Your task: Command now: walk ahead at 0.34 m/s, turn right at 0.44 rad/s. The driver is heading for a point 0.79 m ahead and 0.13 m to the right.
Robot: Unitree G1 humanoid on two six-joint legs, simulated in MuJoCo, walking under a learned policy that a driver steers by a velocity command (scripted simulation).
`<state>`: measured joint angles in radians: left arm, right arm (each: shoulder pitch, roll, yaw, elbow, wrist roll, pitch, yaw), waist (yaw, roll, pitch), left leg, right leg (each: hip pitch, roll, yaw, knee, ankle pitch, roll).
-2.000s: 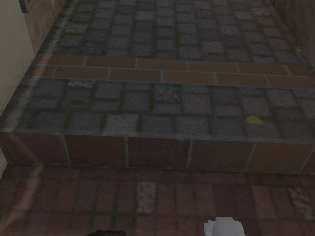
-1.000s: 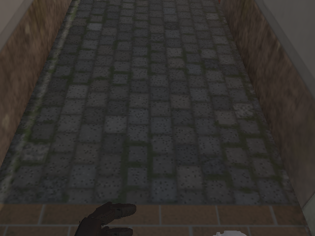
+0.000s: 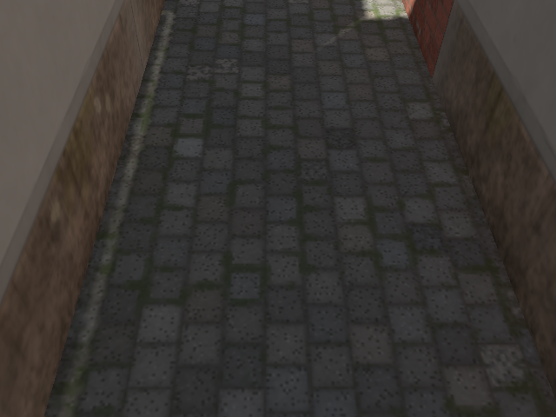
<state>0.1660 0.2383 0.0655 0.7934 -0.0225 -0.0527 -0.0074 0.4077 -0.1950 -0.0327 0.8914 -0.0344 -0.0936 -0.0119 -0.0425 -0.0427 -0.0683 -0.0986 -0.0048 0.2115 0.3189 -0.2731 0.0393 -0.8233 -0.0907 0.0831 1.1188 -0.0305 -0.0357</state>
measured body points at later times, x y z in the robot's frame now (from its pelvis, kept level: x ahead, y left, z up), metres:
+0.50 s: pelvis +0.16 -0.03 -0.01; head +0.19 -0.05 +0.44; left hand +0.37 +0.20 -0.10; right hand +0.28 -0.31 -0.11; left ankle +0.25 +0.14 -0.67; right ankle +0.23 -0.11 -0.74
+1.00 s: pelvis +0.24 -0.02 -0.01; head +0.23 -0.03 +0.44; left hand +0.39 +0.20 -0.12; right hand +0.29 -0.29 -0.12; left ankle +0.26 +0.11 -0.69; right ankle +0.16 -0.09 -0.74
